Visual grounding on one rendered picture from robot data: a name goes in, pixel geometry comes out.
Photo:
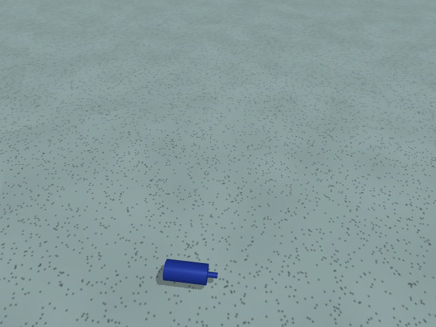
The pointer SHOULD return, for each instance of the bottle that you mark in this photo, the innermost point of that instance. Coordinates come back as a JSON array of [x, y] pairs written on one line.
[[187, 272]]

